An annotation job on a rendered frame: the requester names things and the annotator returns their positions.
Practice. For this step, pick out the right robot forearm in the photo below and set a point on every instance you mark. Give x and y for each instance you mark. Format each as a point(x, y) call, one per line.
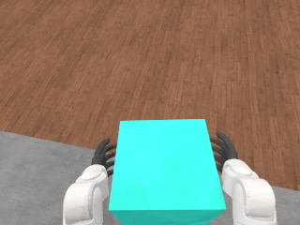
point(253, 199)

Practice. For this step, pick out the right robot hand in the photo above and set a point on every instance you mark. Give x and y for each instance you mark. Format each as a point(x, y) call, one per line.
point(227, 152)

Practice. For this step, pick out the carton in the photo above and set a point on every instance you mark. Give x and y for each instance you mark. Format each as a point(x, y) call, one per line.
point(165, 174)

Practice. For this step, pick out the left robot forearm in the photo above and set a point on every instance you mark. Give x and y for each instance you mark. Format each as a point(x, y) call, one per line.
point(83, 202)

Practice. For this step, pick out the left robot hand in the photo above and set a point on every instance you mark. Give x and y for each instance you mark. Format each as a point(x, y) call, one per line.
point(100, 156)

